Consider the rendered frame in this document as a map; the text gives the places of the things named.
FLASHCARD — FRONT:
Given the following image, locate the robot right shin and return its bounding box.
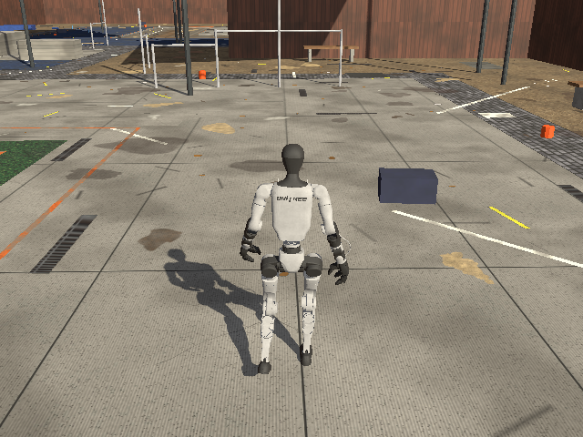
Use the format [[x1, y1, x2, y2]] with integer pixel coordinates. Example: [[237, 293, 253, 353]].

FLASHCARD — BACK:
[[302, 296, 316, 354]]

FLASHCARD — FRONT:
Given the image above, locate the robot right thigh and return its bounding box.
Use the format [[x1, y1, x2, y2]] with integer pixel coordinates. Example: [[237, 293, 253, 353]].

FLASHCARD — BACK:
[[301, 253, 322, 312]]

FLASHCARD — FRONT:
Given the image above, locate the right robot upper arm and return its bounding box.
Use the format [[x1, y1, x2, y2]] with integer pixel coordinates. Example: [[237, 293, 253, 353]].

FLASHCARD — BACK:
[[312, 184, 336, 236]]

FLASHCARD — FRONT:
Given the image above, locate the left robot forearm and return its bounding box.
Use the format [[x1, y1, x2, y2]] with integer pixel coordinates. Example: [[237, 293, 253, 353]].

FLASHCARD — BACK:
[[241, 218, 257, 249]]

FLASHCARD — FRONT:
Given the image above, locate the left robot hand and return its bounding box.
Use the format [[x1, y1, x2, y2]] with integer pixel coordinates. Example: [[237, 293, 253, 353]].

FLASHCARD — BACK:
[[240, 245, 261, 262]]

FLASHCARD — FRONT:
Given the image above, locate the left robot upper arm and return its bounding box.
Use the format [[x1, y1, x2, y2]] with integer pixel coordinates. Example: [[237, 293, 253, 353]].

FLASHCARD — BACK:
[[248, 183, 273, 232]]

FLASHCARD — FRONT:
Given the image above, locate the right robot forearm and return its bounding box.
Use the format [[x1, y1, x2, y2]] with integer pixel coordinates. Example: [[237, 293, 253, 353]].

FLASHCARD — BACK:
[[327, 222, 346, 264]]

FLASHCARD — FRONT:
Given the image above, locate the right robot hand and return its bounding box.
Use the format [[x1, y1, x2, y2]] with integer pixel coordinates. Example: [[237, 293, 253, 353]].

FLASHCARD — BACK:
[[328, 260, 349, 285]]

